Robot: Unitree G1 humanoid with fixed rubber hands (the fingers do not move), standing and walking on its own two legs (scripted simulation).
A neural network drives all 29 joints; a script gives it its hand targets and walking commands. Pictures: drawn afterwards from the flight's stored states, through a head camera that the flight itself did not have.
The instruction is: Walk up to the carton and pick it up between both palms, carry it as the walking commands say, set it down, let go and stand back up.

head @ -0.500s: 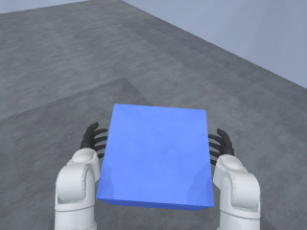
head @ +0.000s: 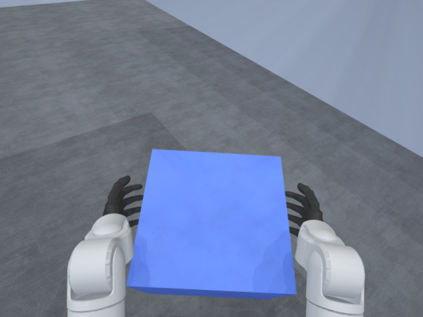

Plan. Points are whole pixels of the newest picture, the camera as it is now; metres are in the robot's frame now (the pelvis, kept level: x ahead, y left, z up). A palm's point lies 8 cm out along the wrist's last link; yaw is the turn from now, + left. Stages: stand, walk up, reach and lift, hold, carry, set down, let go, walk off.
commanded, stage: carry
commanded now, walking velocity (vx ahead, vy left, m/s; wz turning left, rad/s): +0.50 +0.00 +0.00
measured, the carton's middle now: (212, 227) +0.29 +0.00 +0.03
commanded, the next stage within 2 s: none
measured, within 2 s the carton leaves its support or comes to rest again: neither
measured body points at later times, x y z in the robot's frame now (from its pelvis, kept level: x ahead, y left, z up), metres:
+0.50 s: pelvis +0.36 -0.05 +0.01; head +0.35 -0.07 +0.46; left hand +0.63 +0.11 +0.12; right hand +0.62 -0.22 +0.10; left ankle +0.50 +0.10 -0.68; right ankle +0.23 -0.12 -0.73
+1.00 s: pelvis +0.71 -0.07 +0.00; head +0.71 -0.07 +0.45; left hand +0.98 +0.10 +0.11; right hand +0.98 -0.23 +0.10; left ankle +0.58 +0.06 -0.73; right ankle +0.83 -0.19 -0.72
